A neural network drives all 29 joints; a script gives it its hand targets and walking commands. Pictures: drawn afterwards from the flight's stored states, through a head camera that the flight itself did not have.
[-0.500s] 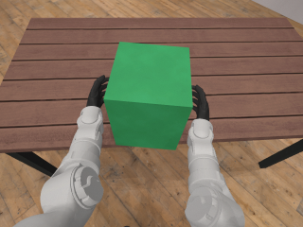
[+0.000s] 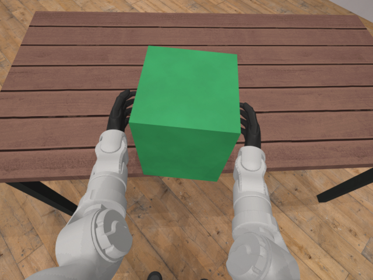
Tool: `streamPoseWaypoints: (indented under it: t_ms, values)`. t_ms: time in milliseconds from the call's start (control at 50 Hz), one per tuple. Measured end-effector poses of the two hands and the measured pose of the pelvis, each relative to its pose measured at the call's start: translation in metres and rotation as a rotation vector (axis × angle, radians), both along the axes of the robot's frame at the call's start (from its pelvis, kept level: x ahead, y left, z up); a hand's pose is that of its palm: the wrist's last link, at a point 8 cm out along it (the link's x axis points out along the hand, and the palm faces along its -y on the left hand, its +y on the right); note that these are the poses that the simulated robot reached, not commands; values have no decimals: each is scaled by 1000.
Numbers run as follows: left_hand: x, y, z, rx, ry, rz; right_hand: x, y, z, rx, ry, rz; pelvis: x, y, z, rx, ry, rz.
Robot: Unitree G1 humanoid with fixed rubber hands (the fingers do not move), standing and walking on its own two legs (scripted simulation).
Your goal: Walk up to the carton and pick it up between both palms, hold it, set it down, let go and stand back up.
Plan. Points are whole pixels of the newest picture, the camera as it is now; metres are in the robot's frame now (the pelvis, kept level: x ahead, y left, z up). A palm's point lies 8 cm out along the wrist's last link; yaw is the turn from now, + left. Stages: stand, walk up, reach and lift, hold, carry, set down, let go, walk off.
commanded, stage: set down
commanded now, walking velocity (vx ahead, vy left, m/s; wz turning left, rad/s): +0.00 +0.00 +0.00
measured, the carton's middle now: (185, 120) +0.48 +0.00 -0.02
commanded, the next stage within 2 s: none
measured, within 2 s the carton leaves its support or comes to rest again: neither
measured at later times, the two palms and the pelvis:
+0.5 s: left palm (119, 127) +0.44 +0.15 +0.01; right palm (249, 141) +0.41 -0.14 +0.01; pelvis +0.00 +0.00 +0.00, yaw -1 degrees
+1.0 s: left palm (113, 113) +0.47 +0.16 +0.02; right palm (255, 135) +0.42 -0.16 +0.01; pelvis +0.00 +0.02 -0.01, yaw -5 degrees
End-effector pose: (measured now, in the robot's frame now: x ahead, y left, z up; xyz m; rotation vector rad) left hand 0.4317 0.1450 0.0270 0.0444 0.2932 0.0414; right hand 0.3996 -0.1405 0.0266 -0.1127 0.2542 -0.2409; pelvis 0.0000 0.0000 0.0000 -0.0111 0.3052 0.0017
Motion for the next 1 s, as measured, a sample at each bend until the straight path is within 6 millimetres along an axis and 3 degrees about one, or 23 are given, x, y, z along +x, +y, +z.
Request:
streamPoseWaypoints:
  t_ms: [460, 740, 860, 1000]
  values:
    - [5, 1, -12, 5, 6, -13, 4, -2, -10, 23, 15, 15, 3, -2, -1, 1, 33, -16]
    - [31, 1, -28, 19, 19, -44, 24, -6, -33, 104, 48, 25, 5, 7, -11, 2, 202, -65]
    - [38, 4, -23, 6, 8, -60, 25, -9, -32, 105, 38, 30, 6, 13, -14, -2, 243, -77]
    - [38, 18, -7, 6, -15, -44, 24, -20, -17, 98, 36, 20, 2, 20, -14, -5, 210, -81]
